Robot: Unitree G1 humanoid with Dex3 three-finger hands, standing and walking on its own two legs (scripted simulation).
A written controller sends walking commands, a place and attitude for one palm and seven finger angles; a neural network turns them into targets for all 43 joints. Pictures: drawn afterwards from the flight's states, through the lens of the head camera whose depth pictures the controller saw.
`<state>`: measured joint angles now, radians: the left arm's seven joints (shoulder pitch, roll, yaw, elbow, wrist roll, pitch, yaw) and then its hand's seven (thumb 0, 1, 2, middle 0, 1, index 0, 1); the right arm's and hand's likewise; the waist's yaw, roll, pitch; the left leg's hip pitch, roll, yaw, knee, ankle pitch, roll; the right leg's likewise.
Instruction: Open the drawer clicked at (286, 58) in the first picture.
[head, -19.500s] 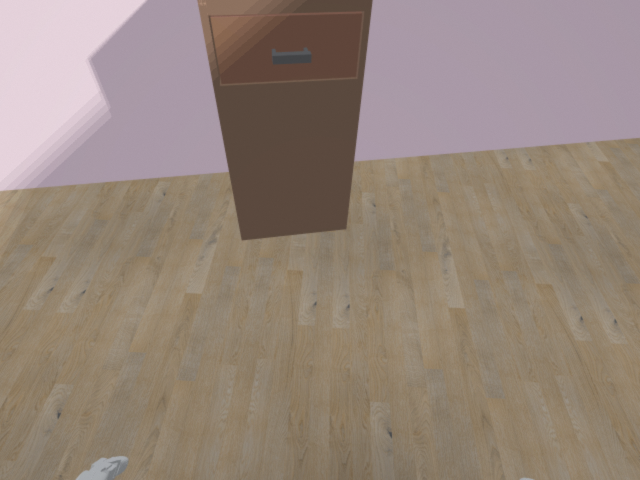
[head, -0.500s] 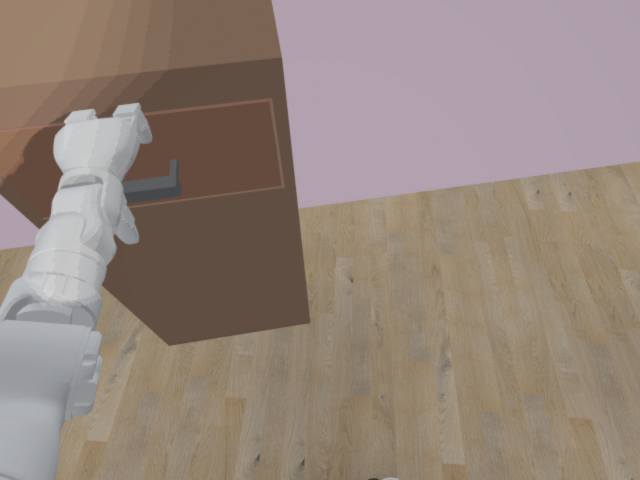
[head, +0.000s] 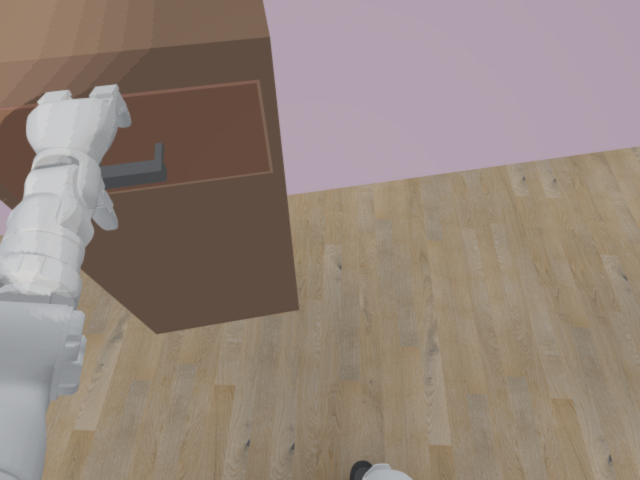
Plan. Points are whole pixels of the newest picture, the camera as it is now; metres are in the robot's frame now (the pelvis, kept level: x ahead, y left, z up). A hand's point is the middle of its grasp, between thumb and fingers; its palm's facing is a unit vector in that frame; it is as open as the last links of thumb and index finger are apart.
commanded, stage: re-aim the fingers above the handle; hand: left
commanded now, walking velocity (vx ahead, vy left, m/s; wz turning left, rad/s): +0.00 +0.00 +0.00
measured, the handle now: (127, 164) +0.55 +0.26 +0.03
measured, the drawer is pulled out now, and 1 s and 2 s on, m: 0.00 0.00 0.00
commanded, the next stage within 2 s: lower the fingers behind the handle in 1.16 s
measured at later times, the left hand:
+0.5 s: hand (90, 163) +0.50 +0.27 +0.09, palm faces -0.01 +0.01 -1.00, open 13.8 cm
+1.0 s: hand (80, 174) +0.48 +0.28 +0.08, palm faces -0.08 +0.02 -1.00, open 13.9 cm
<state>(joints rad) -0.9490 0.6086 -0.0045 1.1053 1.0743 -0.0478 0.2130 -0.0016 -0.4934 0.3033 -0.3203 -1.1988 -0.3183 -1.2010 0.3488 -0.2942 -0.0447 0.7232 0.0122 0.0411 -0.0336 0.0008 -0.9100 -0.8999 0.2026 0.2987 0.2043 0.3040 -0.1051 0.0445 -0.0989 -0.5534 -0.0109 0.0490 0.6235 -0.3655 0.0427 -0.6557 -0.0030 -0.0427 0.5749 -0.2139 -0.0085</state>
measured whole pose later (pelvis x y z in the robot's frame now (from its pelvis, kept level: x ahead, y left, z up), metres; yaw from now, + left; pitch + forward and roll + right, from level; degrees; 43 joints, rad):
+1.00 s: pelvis +0.01 +0.00 +0.00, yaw +0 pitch +16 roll -1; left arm -0.87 0.59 -0.02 1.05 1.05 0.01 0.17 0.00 -0.49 0.30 -0.32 -1.20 -0.32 -1.20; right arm 0.34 -0.28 -0.04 0.72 0.02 0.08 -0.02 0.00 -0.91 -0.90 0.20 0.30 0.20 0.30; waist -0.07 0.06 -0.11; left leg -0.50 -0.01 0.05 0.60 -0.37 0.05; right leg -0.61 0.00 -0.04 0.56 -0.22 0.00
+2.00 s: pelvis +0.00 +0.01 -0.01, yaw +0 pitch +20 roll -2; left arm -0.94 0.57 -0.01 1.16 1.09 -0.01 0.28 0.00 -0.49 0.30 -0.33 -1.22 -0.33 -1.21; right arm 0.35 -0.28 -0.04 0.74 0.00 0.04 -0.01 0.00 -0.91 -0.90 0.20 0.30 0.20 0.30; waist -0.12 0.05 -0.13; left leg -0.65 -0.01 0.04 0.71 -0.41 0.05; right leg -0.75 0.00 -0.05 0.64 -0.25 0.00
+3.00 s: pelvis -0.01 +0.01 -0.02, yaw -1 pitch +22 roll -2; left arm -0.92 0.59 -0.01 1.12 1.08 -0.05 0.30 0.00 -0.49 0.30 -0.20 -1.23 -0.32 -1.20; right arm 0.37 -0.28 -0.03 0.72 0.00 0.06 -0.01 0.00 -0.91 -0.90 0.20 0.30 0.21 0.30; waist -0.12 0.05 -0.14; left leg -0.75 -0.01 0.06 0.81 -0.44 0.06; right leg -0.85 0.00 -0.03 0.74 -0.27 0.01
